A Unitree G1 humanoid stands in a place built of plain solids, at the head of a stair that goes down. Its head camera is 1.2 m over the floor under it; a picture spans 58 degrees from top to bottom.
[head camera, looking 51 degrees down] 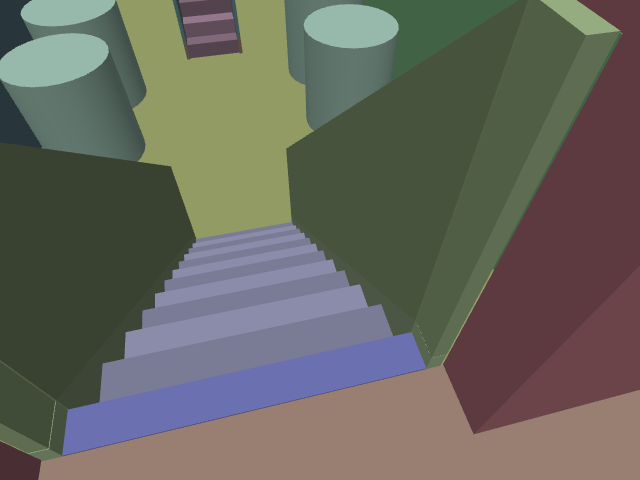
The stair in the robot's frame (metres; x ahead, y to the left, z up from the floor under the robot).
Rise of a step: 0.20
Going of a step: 0.22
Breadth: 0.99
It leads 13 degrees to the left of straight ahead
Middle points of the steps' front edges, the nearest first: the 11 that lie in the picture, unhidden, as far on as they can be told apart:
0.50 0.20 0.00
0.71 0.25 -0.20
0.93 0.31 -0.40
1.15 0.36 -0.59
1.36 0.41 -0.79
1.58 0.46 -0.99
1.79 0.51 -1.19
2.01 0.56 -1.39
2.22 0.62 -1.59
2.44 0.67 -1.78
2.65 0.72 -1.98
